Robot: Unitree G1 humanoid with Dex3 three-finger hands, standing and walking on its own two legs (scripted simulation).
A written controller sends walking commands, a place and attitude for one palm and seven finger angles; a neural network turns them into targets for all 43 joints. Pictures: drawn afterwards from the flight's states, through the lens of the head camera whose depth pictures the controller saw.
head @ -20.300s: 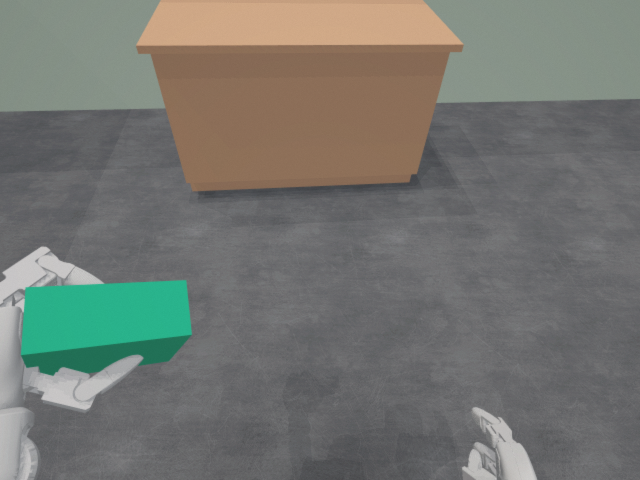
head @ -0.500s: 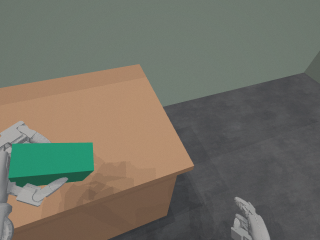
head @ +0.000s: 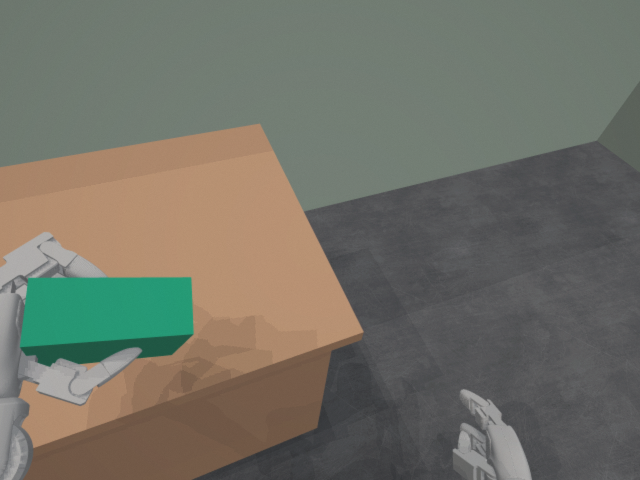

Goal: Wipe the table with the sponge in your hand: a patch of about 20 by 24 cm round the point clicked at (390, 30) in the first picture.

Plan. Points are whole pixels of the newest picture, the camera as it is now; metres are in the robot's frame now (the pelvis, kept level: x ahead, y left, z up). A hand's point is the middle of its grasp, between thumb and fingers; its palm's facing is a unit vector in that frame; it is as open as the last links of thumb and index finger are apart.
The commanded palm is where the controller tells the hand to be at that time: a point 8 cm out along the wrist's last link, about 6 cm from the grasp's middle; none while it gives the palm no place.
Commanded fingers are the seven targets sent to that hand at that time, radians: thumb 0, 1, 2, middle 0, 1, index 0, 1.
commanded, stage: shuffle to correct the standing spot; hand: left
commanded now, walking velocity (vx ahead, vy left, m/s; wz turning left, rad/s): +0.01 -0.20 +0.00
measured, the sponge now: (136, 321) +0.23 +0.20 +0.13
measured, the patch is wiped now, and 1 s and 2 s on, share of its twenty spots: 0.00 0.00 0.00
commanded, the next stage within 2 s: come to a stop and stand still in 0.28 s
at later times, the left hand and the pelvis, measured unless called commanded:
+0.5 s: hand (145, 323) +0.22 +0.18 +0.15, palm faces +0.30 -0.87 -0.38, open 9.5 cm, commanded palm +0.17 +0.23 +0.17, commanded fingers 0.00 0.10 1.30 -1.20 -1.60 -1.20 -1.60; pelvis +0.01 -0.05 -0.01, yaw +0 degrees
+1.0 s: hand (73, 365) +0.19 +0.24 +0.13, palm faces +0.25 -0.90 -0.36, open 9.5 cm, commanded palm +0.14 +0.30 +0.17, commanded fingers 0.00 0.10 1.30 -1.20 -1.60 -1.20 -1.60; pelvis -0.03 +0.02 +0.00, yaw +0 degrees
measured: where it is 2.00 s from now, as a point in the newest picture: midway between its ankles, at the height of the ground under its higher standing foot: outside the picture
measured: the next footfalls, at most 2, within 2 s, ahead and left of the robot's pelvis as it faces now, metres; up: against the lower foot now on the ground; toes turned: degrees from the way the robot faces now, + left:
none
